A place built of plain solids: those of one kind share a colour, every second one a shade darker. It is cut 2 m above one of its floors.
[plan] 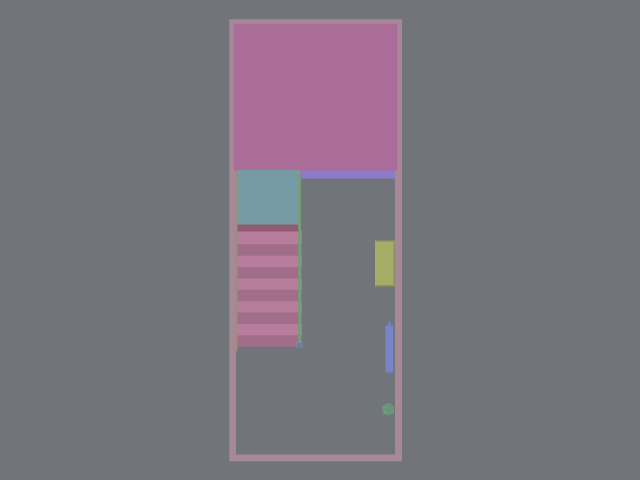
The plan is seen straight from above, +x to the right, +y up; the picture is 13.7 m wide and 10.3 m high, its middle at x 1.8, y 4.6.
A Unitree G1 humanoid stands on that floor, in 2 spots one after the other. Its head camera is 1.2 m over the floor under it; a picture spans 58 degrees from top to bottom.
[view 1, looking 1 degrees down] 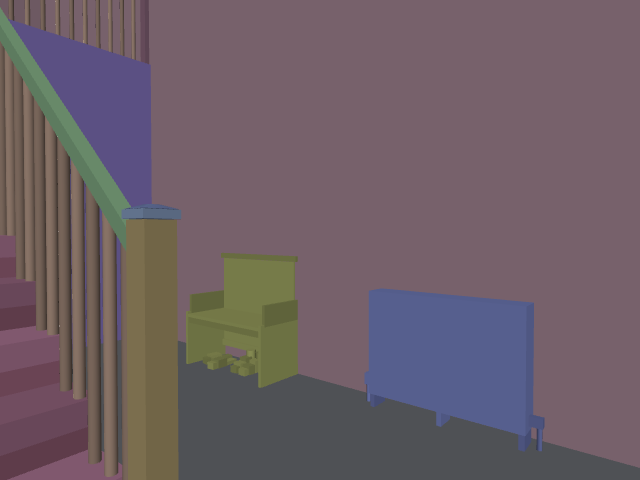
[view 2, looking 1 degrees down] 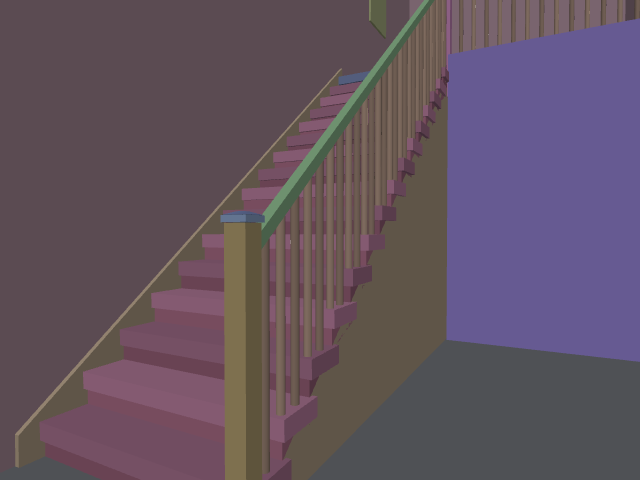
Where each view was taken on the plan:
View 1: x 0.69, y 1.16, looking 39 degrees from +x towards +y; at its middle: wall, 3.51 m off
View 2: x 2.41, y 1.00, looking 118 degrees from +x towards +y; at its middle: bal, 2.21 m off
